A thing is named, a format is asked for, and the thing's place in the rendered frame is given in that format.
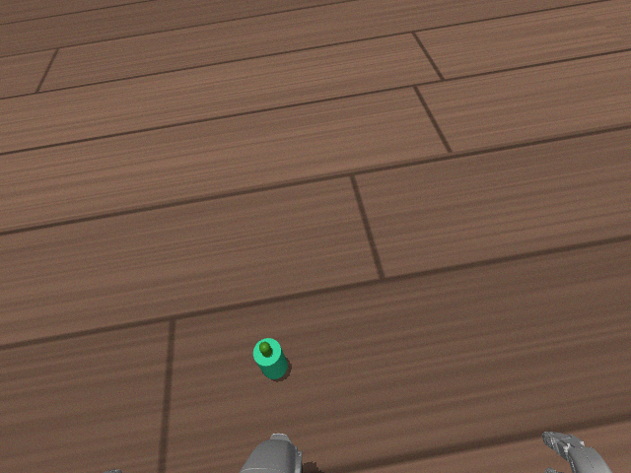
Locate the bottle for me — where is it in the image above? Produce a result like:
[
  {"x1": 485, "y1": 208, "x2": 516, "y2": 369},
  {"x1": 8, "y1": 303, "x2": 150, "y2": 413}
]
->
[{"x1": 253, "y1": 338, "x2": 288, "y2": 379}]

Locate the right robot hand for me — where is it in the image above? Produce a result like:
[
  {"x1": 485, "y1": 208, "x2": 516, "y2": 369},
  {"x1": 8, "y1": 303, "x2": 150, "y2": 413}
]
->
[{"x1": 542, "y1": 432, "x2": 612, "y2": 473}]

